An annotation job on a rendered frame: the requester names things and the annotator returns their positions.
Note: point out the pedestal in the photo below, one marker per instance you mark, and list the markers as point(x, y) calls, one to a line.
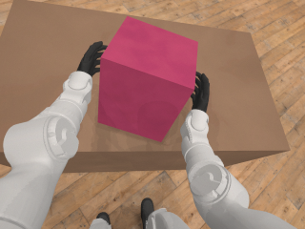
point(41, 44)

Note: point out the robot left upper arm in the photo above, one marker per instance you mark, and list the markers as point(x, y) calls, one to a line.
point(38, 152)

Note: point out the robot left forearm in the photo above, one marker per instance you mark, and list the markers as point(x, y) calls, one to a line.
point(72, 104)

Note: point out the robot left shin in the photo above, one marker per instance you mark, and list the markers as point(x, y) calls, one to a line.
point(97, 221)

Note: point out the carton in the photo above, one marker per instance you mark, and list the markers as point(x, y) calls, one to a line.
point(147, 75)

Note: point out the robot right shin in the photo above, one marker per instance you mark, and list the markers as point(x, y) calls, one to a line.
point(153, 214)

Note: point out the left robot hand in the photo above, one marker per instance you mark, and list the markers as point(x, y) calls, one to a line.
point(89, 61)

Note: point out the right robot hand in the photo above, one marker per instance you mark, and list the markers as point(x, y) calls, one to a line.
point(202, 93)

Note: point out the robot right forearm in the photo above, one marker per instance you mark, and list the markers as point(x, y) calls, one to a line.
point(195, 146)

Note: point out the robot right upper arm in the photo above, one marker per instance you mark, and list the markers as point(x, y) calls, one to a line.
point(222, 201)

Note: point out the robot shin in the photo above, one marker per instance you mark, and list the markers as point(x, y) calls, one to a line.
point(153, 214)
point(97, 221)

